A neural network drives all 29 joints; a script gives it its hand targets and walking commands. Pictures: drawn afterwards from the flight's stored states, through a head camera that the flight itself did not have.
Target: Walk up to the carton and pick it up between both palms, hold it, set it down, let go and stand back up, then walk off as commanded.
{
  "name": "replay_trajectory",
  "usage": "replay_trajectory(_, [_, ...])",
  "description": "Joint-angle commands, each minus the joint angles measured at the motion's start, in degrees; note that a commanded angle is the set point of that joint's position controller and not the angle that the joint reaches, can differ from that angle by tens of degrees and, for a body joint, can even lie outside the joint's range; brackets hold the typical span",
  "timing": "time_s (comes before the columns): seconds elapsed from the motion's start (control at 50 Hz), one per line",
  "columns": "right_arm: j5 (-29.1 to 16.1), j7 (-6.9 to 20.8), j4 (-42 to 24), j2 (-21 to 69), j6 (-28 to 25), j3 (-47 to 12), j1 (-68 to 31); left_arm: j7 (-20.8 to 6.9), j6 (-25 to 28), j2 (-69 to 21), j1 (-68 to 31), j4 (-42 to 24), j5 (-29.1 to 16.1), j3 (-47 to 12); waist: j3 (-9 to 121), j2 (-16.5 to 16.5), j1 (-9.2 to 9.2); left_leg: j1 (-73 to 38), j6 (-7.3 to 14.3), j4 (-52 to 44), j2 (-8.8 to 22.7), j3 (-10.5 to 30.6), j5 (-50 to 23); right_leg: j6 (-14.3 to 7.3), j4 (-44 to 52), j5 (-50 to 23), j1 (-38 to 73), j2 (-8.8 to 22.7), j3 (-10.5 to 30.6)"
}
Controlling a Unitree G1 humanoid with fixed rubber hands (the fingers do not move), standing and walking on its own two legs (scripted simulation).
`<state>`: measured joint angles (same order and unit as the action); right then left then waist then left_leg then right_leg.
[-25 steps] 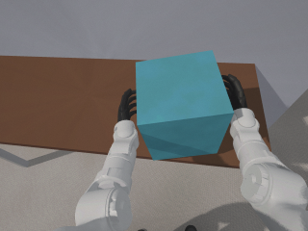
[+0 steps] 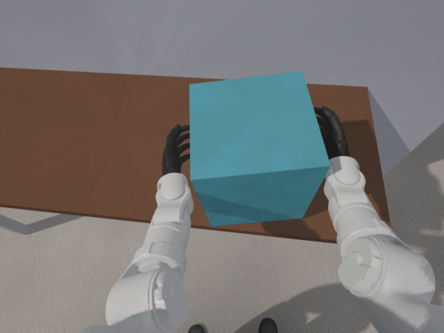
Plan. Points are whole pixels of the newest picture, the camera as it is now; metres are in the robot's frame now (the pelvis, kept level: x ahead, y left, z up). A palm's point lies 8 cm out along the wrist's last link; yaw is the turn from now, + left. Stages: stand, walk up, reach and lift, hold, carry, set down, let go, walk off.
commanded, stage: set down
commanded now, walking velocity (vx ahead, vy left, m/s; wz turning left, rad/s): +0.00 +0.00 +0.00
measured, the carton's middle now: (251, 158) +0.45 -0.01 -0.04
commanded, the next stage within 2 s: none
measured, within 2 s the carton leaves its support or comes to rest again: neither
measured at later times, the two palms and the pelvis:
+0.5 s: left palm (173, 169) +0.40 +0.14 +0.00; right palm (333, 153) +0.44 -0.16 +0.01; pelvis -0.01 +0.00 +0.00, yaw -1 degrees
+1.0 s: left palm (168, 162) +0.39 +0.14 +0.03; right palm (346, 147) +0.43 -0.17 +0.04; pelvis -0.03 +0.00 -0.02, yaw -1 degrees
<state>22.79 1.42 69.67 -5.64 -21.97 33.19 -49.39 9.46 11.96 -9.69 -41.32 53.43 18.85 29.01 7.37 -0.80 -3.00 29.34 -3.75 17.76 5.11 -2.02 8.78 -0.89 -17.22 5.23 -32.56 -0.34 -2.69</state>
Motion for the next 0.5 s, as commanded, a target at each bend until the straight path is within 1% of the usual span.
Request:
replay_trajectory(0.0, [3.67,7.64,1.52,24.76,-4.78,-12.94,-29.50,-5.04,4.70,-24.09,-29.15,-4.21,2.26,-16.98,38.89,5.28,-0.58,-2.25,1.64,3.62,-3.11,-5.20,-21.59,2.13,-8.40,-37.98,32.55,-0.25,-1.94])
replay_trajectory(0.02, [3.49,7.55,2.02,25.77,-5.07,-13.92,-29.67,-5.14,5.15,-24.53,-27.62,-4.34,2.96,-16.80,36.51,6.03,-1.42,-1.77,1.56,3.59,-3.11,-5.05,-22.16,2.17,-8.57,-39.73,33.06,-0.23,-1.96])
replay_trajectory(0.04, [3.40,7.36,0.50,25.45,-5.58,-13.21,-29.39,-4.70,5.20,-25.10,-27.39,-4.70,2.44,-18.65,39.12,4.47,-0.13,-2.55,1.21,4.17,-3.25,-4.70,-21.81,1.88,-8.46,-38.87,32.71,-0.35,-2.05])
replay_trajectory(0.06, [3.58,7.46,2.92,25.48,-5.32,-12.80,-28.83,-4.57,5.22,-25.38,-28.20,-4.38,2.29,-18.55,39.42,4.03,-0.16,-3.78,0.73,4.67,-2.55,-4.77,-24.20,1.17,-8.48,-37.52,30.86,-1.09,-2.87])
replay_trajectory(0.08, [2.50,7.86,3.00,25.02,-5.96,-13.27,-29.46,-4.19,5.62,-25.14,-27.20,-4.91,2.65,-18.66,38.34,3.87,-0.98,-5.26,0.60,5.93,-2.32,-4.38,-26.14,1.11,-8.40,-37.07,27.31,-1.47,-3.01])
replay_trajectory(0.1, [2.49,8.19,3.81,23.29,-6.27,-12.85,-28.64,-3.90,5.56,-25.91,-27.42,-5.86,2.77,-19.58,39.66,1.29,-0.15,-7.90,-0.20,6.14,-1.88,-4.11,-28.39,0.19,-7.61,-35.24,25.21,-1.73,-3.83])
replay_trajectory(0.12, [2.19,8.43,5.16,22.50,-6.27,-12.41,-27.73,-3.58,5.30,-26.07,-27.24,-5.26,2.59,-20.03,38.30,1.60,-0.27,-10.04,-0.39,7.36,-1.21,-3.66,-30.29,-0.57,-6.37,-33.18,23.07,-2.04,-4.31])
replay_trajectory(0.14, [1.58,8.69,5.38,21.60,-6.13,-12.22,-26.91,-3.38,4.98,-25.63,-27.98,-6.75,2.84,-20.28,38.02,0.48,-0.70,-11.22,-0.99,7.76,-1.24,-4.12,-30.79,-0.96,-5.40,-30.72,21.09,-2.23,-4.63])
replay_trajectory(0.16, [1.14,8.37,5.66,21.16,-5.98,-11.74,-26.75,-3.09,4.21,-26.18,-26.47,-5.61,2.44,-20.90,38.22,0.45,-0.47,-11.35,-1.30,8.97,-0.95,-3.66,-31.80,-2.28,-4.27,-29.43,20.27,-2.39,-4.18])
replay_trajectory(0.18, [1.03,8.48,5.67,20.91,-6.43,-11.24,-26.69,-2.81,4.49,-27.04,-26.97,-6.61,1.95,-22.04,40.05,-0.81,0.39,-13.43,-1.55,9.49,-0.91,-3.25,-33.06,-2.12,-4.17,-28.52,18.15,-2.64,-4.57])
replay_trajectory(0.2, [0.77,8.49,6.39,20.50,-6.40,-10.81,-26.04,-2.36,4.54,-26.86,-27.56,-7.73,2.22,-22.44,41.42,-1.64,0.12,-12.77,-1.81,9.41,-0.66,-3.03,-33.41,-3.09,-3.35,-27.85,17.87,-2.62,-4.44])
replay_trajectory(0.22, [0.55,8.83,4.88,20.01,-6.37,-11.37,-28.30,-2.45,4.35,-27.03,-26.41,-6.19,1.88,-21.45,40.67,-0.21,-1.04,-13.33,-1.19,9.02,-0.39,-3.26,-32.85,-2.41,-3.04,-27.07,16.68,-2.82,-4.36])
replay_trajectory(0.24, [0.95,8.89,5.51,18.94,-6.44,-10.78,-28.48,-2.35,4.62,-26.68,-26.66,-6.43,1.85,-21.47,41.75,0.83,-0.80,-12.55,-1.36,9.47,-0.58,-3.49,-33.94,-2.48,-3.23,-28.67,17.74,-2.66,-4.50])
replay_trajectory(0.26, [0.09,8.79,4.90,19.91,-6.74,-11.29,-28.00,-2.12,4.89,-26.06,-27.17,-6.94,1.80,-20.73,40.93,0.72,-1.69,-11.01,-1.11,9.09,-1.21,-3.76,-32.00,-3.05,-2.77,-28.46,19.43,-2.59,-3.28])
replay_trajectory(0.28, [0.53,8.69,5.04,21.71,-6.27,-13.06,-27.22,-2.39,5.16,-26.84,-25.46,-5.58,2.48,-20.23,40.07,2.02,-1.84,-9.96,-0.33,8.62,-1.53,-3.67,-30.15,-1.67,-4.84,-30.86,21.34,-2.31,-3.17])
replay_trajectory(0.3, [0.83,8.69,5.54,19.95,-6.53,-11.98,-28.55,-2.62,4.91,-25.63,-26.25,-5.01,1.97,-19.69,39.06,3.11,-1.43,-8.91,-0.33,8.35,-1.35,-3.75,-28.96,-1.77,-4.53,-31.32,21.80,-1.90,-3.19])
replay_trajectory(0.32, [0.97,8.89,4.64,18.75,-5.97,-11.69,-28.38,-2.56,4.42,-25.12,-25.52,-4.14,2.66,-19.52,39.10,1.97,-0.84,-10.72,0.06,7.57,-1.49,-3.31,-26.92,-1.02,-4.51,-27.95,20.89,-1.92,-3.47])
replay_trajectory(0.34, [1.10,8.94,3.34,19.67,-6.40,-11.88,-29.06,-2.93,4.55,-25.13,-26.76,-4.63,2.37,-19.01,38.47,3.89,-1.06,-8.22,0.58,6.86,-1.74,-3.82,-24.47,-0.82,-4.52,-29.93,22.60,-1.60,-2.94])
replay_trajectory(0.36, [0.79,7.98,4.68,14.10,-5.95,-11.44,-27.06,-2.52,5.13,-19.26,-25.42,-3.71,2.66,-17.14,39.37,4.70,-0.84,-7.18,0.87,5.76,-2.31,-3.89,-22.66,0.07,-5.89,-29.51,24.91,-1.37,-2.32])
replay_trajectory(0.38, [2.30,8.05,4.41,18.82,-5.65,-10.46,-27.47,-3.46,5.29,-23.07,-27.59,-4.38,2.25,-17.99,36.95,5.16,0.55,-5.24,1.30,4.83,-2.61,-4.77,-18.86,0.30,-5.03,-28.63,25.23,-0.88,-2.35])
replay_trajectory(0.4, [1.55,7.53,3.36,13.99,-6.15,-10.50,-27.79,-2.95,6.14,-18.27,-27.59,-3.37,1.71,-17.68,41.09,5.09,0.04,-4.87,1.23,5.21,-2.48,-4.76,-19.32,0.54,-6.91,-30.91,25.56,-0.97,-2.30])
replay_trajectory(0.42, [0.93,6.85,3.70,9.59,-6.44,-9.33,-26.80,-2.60,6.33,-14.07,-27.43,-1.91,1.65,-15.41,39.71,6.66,-0.38,-2.95,1.23,4.81,-3.15,-5.04,-17.82,0.79,-6.69,-30.65,27.24,-0.76,-1.20])
replay_trajectory(0.44, [0.08,5.60,2.32,5.94,-6.51,-9.29,-26.94,-1.60,7.23,-10.08,-26.55,-2.93,0.94,-15.29,40.66,6.42,-0.36,-0.38,1.45,5.06,-3.77,-5.16,-17.35,1.34,-7.82,-33.06,28.98,-0.54,-0.02])
replay_trajectory(0.46, [-0.40,4.99,3.05,6.22,-6.19,-9.24,-27.10,-1.39,7.90,-9.88,-27.52,-3.32,0.92,-13.68,38.87,8.14,-0.58,0.67,1.95,4.12,-3.57,-5.16,-15.73,2.08,-7.88,-32.73,30.11,-0.37,-0.16])
replay_trajectory(0.48, [-3.33,3.61,2.89,0.12,-5.93,-9.79,-26.50,-0.41,7.63,-3.96,-26.23,-2.01,-0.89,-13.39,41.13,7.10,-0.51,2.70,1.86,4.68,-4.08,-5.05,-14.83,2.37,-8.46,-33.71,31.12,-0.04,1.13])
